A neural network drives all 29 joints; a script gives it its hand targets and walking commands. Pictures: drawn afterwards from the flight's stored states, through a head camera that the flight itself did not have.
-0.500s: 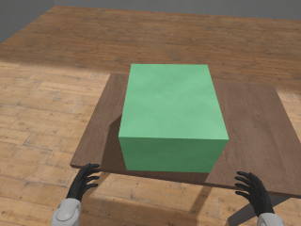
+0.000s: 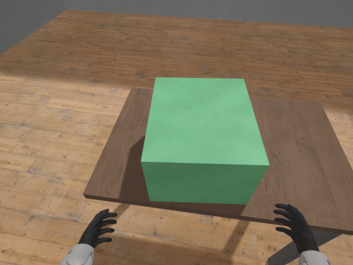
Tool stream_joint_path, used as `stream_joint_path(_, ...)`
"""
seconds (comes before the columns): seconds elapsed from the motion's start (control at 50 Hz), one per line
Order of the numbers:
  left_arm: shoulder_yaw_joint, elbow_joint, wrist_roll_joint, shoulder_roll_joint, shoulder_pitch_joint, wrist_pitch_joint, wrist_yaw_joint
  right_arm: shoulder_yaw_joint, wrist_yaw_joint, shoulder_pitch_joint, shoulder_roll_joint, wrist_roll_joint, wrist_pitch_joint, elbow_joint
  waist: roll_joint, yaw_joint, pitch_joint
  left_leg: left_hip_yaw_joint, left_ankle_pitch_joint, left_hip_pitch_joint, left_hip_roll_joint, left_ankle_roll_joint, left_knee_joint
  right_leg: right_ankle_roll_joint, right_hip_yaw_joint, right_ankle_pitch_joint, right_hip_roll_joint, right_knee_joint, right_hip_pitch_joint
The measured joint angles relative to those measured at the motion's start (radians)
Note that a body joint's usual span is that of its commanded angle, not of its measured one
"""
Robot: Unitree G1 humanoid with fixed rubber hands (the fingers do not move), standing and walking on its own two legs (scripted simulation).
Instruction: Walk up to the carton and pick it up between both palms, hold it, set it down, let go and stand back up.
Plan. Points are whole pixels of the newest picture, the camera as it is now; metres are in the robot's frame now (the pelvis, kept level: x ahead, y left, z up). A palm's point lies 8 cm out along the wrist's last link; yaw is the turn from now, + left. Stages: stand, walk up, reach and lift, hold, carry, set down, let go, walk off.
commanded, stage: set down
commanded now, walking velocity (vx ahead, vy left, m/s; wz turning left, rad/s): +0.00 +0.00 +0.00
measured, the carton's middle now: (198, 137) +0.48 -0.03 -0.01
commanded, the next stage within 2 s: let go in 0.42 s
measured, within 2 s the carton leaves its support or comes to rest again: neither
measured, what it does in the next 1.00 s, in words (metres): stands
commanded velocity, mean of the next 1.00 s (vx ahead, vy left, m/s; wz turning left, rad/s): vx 0.00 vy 0.00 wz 0.00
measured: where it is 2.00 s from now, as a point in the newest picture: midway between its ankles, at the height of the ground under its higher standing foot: outside the picture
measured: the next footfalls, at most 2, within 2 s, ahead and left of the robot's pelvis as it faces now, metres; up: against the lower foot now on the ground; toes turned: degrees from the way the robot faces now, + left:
none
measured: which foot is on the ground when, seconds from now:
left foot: down 0.00-1.00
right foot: down 0.00-1.00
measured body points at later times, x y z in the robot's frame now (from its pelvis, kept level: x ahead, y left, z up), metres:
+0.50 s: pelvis +0.00 +0.00 +0.00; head +0.01 +0.01 +0.45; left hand +0.19 +0.23 -0.08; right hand +0.22 -0.25 -0.04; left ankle +0.01 +0.13 -0.74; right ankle +0.00 -0.13 -0.74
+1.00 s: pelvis +0.00 +0.00 +0.00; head +0.01 +0.01 +0.45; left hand +0.19 +0.23 -0.08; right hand +0.22 -0.25 -0.04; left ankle +0.01 +0.13 -0.74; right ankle +0.00 -0.13 -0.74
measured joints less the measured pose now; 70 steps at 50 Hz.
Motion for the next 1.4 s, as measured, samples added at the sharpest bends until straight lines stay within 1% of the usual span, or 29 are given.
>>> stream_joint_path(0.22, 0.002, 0.000, 0.034, -0.023, 0.018, 0.043, 0.000, 0.000, -0.002, 0.000, 0.000, -0.030, 0.004, 0.000, -0.001, 0.000, 0.000, 0.000, -0.002, 0.007, 0.000, 0.001, 0.000, 0.000, 0.000, -0.002, 0.000, 0.001, 0.006)
stream_joint_path(0.54, 0.002, -0.001, 0.057, -0.044, 0.041, 0.046, 0.000, 0.000, -0.002, 0.000, 0.001, -0.055, 0.012, 0.000, -0.001, 0.000, 0.006, 0.000, -0.005, 0.025, 0.000, 0.001, 0.000, 0.000, 0.000, -0.008, 0.000, 0.006, 0.022)
stream_joint_path(0.96, 0.001, -0.006, 0.064, -0.046, 0.044, 0.046, 0.002, 0.000, -0.001, 0.000, 0.002, -0.058, 0.012, 0.000, -0.001, 0.000, 0.013, 0.000, -0.007, 0.034, 0.000, 0.001, 0.000, 0.000, 0.000, -0.012, 0.000, 0.009, 0.029)
stream_joint_path(1.02, 0.043, 0.044, 0.080, -0.046, 0.047, -0.025, 0.003, 0.001, 0.007, -0.001, 0.001, -0.116, 0.030, -0.008, -0.008, 0.000, 0.010, 0.000, -0.007, 0.040, 0.000, 0.001, 0.000, 0.000, 0.000, -0.017, -0.001, 0.022, 0.030)
stream_joint_path(1.1, 0.114, 0.127, 0.090, -0.046, 0.050, -0.077, 0.002, 0.000, 0.018, -0.001, 0.002, -0.128, 0.068, -0.025, -0.009, 0.000, 0.007, 0.000, -0.007, 0.047, 0.000, 0.001, 0.000, 0.000, 0.000, -0.026, -0.002, 0.037, 0.030)
stream_joint_path(1.2, 0.154, 0.208, 0.091, -0.046, 0.057, -0.098, -0.003, 0.000, 0.023, -0.001, 0.002, -0.131, 0.080, -0.030, -0.009, 0.000, 0.007, 0.000, -0.006, 0.051, 0.000, 0.001, 0.000, 0.000, 0.000, -0.030, -0.002, 0.046, 0.030)
stream_joint_path(1.4, 0.156, 0.311, 0.091, -0.046, 0.062, -0.117, -0.011, 0.000, 0.024, -0.001, 0.002, -0.131, 0.089, -0.030, -0.009, 0.000, 0.005, 0.000, -0.004, 0.053, 0.000, 0.001, 0.000, -0.002, 0.000, -0.030, -0.002, 0.050, 0.030)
